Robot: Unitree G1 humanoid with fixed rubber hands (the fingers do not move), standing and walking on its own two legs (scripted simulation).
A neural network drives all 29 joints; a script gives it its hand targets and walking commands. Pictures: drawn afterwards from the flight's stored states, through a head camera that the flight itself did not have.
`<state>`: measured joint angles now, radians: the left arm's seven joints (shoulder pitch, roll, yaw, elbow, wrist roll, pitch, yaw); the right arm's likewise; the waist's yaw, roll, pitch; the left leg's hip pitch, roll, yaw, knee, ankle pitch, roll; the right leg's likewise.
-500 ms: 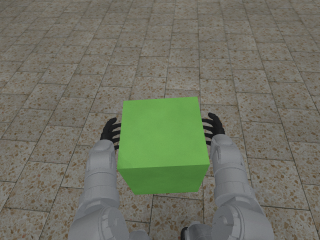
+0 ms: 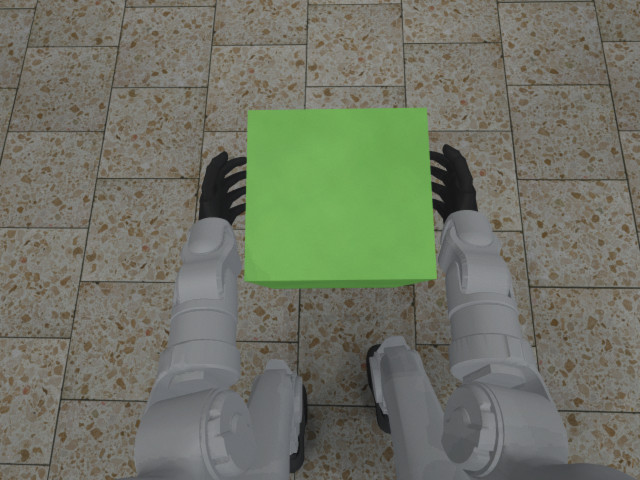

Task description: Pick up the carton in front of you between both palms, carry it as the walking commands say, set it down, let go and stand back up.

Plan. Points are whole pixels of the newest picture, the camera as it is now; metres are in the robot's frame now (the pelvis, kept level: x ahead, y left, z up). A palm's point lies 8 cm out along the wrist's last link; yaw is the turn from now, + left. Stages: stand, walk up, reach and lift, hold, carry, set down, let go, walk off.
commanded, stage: set down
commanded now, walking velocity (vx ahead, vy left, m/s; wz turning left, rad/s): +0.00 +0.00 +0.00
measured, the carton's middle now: (335, 215) +0.44 -0.03 -0.14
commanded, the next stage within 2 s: none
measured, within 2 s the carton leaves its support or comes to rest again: rests again in 1.68 s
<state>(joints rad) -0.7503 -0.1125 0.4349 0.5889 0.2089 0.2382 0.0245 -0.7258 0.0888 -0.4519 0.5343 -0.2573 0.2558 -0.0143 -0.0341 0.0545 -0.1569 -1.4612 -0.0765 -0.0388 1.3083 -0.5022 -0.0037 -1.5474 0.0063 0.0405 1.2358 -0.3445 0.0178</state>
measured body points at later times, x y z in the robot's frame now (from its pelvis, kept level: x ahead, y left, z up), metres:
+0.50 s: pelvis -0.03 -0.01 -0.12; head +0.27 -0.04 +0.21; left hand +0.49 +0.08 -0.23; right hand +0.46 -0.22 -0.24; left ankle +0.04 +0.11 -0.59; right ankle +0.10 -0.13 -0.59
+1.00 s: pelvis -0.04 -0.01 -0.22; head +0.33 -0.05 +0.03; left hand +0.53 +0.06 -0.39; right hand +0.49 -0.24 -0.39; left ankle +0.04 +0.11 -0.59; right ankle +0.10 -0.13 -0.59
